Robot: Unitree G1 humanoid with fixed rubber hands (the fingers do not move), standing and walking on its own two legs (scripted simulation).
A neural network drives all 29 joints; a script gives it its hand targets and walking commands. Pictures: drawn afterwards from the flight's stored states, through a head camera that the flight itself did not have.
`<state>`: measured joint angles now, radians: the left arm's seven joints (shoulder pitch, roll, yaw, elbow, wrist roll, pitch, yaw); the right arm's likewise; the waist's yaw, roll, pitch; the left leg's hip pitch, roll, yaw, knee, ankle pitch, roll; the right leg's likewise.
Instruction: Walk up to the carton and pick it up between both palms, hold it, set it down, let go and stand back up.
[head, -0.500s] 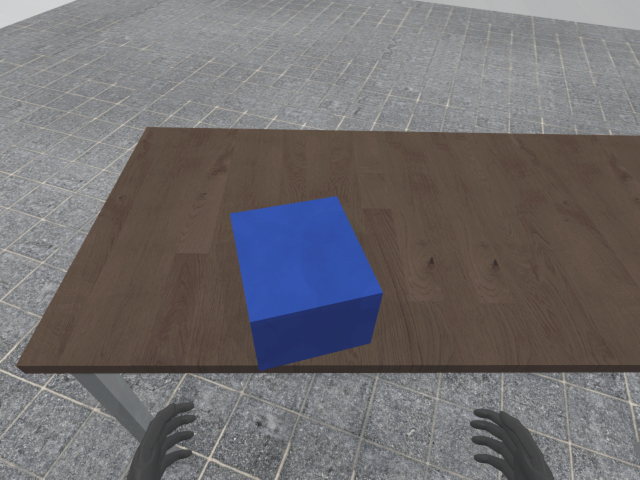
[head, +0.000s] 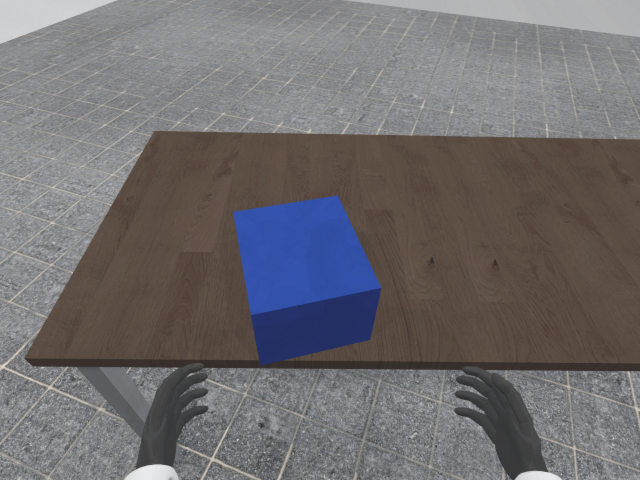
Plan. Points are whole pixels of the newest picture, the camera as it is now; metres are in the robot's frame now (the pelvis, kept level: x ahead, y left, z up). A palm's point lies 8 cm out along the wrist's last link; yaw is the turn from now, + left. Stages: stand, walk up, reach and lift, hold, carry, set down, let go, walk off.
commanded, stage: reach and lift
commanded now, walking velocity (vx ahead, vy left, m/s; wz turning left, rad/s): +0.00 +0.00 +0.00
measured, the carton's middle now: (301, 275) +0.45 +0.08 -0.03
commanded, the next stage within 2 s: none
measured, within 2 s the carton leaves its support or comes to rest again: neither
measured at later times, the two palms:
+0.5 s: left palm (175, 364) +0.25 +0.21 +0.05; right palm (498, 359) +0.29 -0.17 +0.04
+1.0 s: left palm (171, 312) +0.30 +0.22 +0.08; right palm (475, 285) +0.37 -0.15 +0.08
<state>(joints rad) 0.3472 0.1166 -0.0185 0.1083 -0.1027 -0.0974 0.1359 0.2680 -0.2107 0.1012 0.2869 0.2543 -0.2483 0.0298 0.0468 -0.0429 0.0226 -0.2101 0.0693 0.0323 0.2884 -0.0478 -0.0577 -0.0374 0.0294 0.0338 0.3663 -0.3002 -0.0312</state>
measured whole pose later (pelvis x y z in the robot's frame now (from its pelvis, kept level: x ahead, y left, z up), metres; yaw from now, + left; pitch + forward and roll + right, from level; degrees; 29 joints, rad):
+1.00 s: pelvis +0.00 +0.00 +0.00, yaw -1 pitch +2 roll +0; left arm -0.19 0.09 0.15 -0.01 -0.08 0.46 0.12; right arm -0.41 -0.30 0.15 0.42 0.37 0.12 -0.10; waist 0.08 -0.04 0.03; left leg -0.27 0.08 0.04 0.27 -0.03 -0.06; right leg -0.11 0.04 0.05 0.36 -0.28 -0.03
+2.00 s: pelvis +0.00 +0.01 -0.01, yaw +0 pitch +15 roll -1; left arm -0.56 0.05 0.20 0.73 0.00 0.00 0.12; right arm -0.82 -0.29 0.09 1.16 0.30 -0.14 0.00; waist 0.12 -0.02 -0.15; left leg -0.60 0.09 0.01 0.39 -0.05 -0.05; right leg -0.39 0.05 0.02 0.41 -0.28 -0.01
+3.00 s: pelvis -0.01 +0.02 -0.01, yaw +0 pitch +17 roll -2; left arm -0.63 -0.10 0.35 0.87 0.25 -0.18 0.20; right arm -0.86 -0.07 -0.24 1.27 -0.08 -0.29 -0.05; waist 0.11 -0.03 -0.14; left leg -0.67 0.09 0.00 0.42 -0.05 -0.04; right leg -0.46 0.05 0.01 0.43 -0.27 0.00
